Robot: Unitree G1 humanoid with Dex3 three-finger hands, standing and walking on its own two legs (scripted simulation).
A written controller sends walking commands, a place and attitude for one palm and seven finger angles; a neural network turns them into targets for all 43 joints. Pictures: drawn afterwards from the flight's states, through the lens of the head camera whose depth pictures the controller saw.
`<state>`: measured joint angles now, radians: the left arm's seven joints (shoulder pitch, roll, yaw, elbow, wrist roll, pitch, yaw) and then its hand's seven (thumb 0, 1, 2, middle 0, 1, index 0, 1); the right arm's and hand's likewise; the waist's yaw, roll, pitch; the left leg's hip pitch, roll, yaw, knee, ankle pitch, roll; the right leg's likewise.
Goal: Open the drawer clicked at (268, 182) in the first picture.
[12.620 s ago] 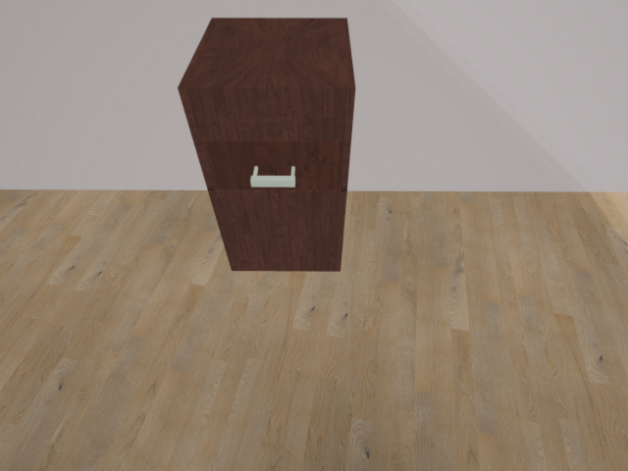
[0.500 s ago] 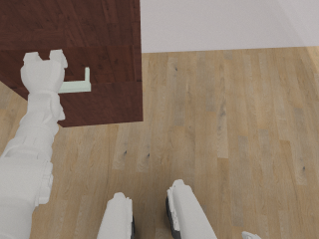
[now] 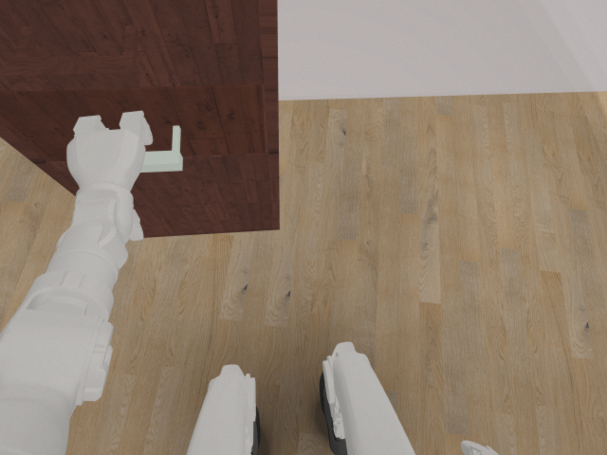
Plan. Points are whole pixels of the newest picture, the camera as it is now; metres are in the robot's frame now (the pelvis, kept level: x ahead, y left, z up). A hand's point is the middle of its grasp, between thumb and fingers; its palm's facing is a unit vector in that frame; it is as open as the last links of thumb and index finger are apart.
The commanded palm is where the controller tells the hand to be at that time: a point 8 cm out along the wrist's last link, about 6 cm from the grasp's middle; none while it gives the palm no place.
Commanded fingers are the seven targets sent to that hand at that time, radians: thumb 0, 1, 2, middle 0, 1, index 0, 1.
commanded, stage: re-aim the fingers above the handle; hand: left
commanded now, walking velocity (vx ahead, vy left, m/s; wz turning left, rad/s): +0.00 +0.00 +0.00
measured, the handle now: (140, 148) +0.57 +0.21 -0.10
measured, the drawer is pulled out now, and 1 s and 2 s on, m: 0.00 0.00 0.00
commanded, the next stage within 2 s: lower the fingers behind the handle in 1.34 s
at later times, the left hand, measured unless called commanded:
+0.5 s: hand (132, 202) +0.46 +0.20 -0.06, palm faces -0.14 -0.05 -0.99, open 13.8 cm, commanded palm +0.46 +0.21 +0.01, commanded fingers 0.00 -0.50 0.30 -0.30 -1.20 -0.30 -1.20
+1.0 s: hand (140, 173) +0.49 +0.18 -0.04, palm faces +0.02 -0.09 -1.00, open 13.8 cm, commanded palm +0.46 +0.21 +0.01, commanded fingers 0.00 -0.50 0.30 -0.30 -1.20 -0.30 -1.20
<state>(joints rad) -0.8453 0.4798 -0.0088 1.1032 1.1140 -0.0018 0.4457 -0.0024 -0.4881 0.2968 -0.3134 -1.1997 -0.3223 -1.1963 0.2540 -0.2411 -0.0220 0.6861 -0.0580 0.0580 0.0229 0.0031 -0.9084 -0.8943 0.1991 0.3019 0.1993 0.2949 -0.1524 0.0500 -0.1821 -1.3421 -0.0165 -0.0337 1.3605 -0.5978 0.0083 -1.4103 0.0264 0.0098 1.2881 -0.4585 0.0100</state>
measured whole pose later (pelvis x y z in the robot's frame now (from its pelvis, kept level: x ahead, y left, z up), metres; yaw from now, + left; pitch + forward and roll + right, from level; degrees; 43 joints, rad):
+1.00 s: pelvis +0.01 +0.00 +0.00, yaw +0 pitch +32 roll -1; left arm -0.70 0.43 0.04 0.95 1.18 -0.18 0.54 0.00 -0.49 0.30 -0.32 -1.20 -0.33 -1.20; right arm 0.26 -0.24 -0.02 0.69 -0.07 0.07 0.01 0.00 -0.91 -0.89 0.20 0.30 0.20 0.29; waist -0.14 0.05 -0.23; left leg -1.29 -0.01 -0.03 1.36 -0.62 0.01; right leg -1.36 0.03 0.01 1.29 -0.48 0.01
